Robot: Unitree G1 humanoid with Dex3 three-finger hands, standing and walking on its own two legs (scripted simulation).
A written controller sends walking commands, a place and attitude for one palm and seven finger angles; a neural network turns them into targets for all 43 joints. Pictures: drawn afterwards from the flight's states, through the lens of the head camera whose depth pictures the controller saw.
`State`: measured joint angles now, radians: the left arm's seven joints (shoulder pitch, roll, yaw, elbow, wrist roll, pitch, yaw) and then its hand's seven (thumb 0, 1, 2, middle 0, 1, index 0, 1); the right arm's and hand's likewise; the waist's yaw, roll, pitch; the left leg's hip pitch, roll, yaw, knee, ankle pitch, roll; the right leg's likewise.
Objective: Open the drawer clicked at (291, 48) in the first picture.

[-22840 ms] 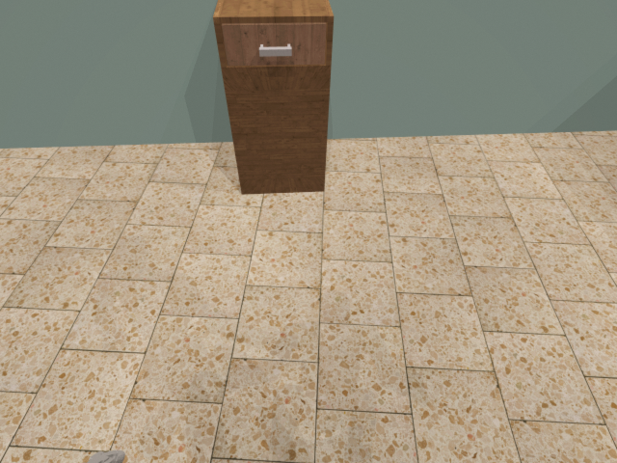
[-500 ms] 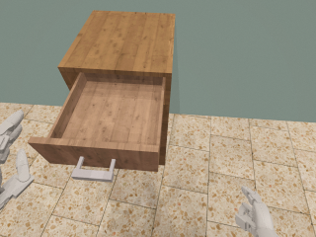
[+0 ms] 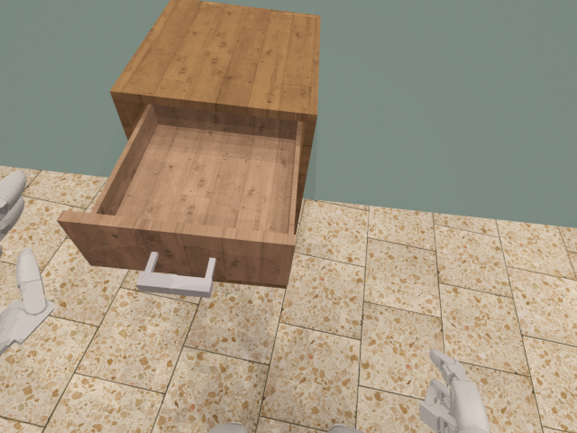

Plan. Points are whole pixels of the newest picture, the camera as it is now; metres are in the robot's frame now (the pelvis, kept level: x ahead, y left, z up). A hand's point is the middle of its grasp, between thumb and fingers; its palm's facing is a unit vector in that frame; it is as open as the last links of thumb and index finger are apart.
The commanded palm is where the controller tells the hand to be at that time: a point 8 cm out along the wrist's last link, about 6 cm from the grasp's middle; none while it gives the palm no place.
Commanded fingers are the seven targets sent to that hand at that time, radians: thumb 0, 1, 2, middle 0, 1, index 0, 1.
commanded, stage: step back with the hand held close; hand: left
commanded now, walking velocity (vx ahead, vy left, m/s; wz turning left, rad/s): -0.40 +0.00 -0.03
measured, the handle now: (179, 272) +0.35 +0.20 -0.05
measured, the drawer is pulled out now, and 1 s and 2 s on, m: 0.30 0.30 0.30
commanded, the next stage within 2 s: stop stepping back and stand still in 0.46 s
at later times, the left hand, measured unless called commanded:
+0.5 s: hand out of the picture +0.10 +0.20 +0.16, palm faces +0.27 -0.82 -0.51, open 7.4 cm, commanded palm +0.03 +0.24 +0.19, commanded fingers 0.00 0.90 0.90 -0.20 -0.30 -0.20 -0.30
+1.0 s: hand out of the picture -0.04 +0.17 +0.16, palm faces +0.38 -0.81 -0.45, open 7.4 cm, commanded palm -0.11 +0.22 +0.19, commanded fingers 0.00 0.90 0.90 -0.20 -0.30 -0.20 -0.30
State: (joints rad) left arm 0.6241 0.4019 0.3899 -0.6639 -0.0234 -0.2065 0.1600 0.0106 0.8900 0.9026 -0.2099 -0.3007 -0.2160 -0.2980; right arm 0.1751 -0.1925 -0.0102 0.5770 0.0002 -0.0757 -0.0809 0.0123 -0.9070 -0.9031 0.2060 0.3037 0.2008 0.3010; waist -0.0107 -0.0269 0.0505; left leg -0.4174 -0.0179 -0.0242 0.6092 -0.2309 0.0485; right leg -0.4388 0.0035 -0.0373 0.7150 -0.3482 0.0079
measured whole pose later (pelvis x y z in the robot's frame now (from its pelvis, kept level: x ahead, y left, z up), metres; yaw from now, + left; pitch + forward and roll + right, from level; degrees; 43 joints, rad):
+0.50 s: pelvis -0.10 -0.04 +0.00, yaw +0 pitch +5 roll -1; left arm 0.67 0.41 0.40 -0.66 -0.04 -0.19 0.12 0.01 0.89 0.90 -0.21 -0.30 -0.22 -0.30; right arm 0.11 -0.22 -0.01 0.57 0.02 -0.04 -0.09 0.01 -0.91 -0.90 0.21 0.30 0.20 0.30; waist -0.02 -0.03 0.03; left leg -0.34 0.00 0.02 0.51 -0.19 0.00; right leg -0.30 0.00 -0.07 0.52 -0.30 -0.01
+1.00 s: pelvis -0.21 -0.07 +0.01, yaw +4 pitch +2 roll +1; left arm 0.67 0.36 0.33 -0.60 -0.02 -0.17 0.16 0.01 0.89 0.90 -0.21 -0.30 -0.22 -0.30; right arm 0.28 -0.26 -0.03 0.62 0.00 -0.10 -0.08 0.01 -0.91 -0.90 0.21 0.30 0.20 0.30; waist -0.04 -0.03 -0.02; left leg -0.20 0.02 0.04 0.46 -0.28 0.02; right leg -0.35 -0.04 -0.13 0.53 -0.22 -0.03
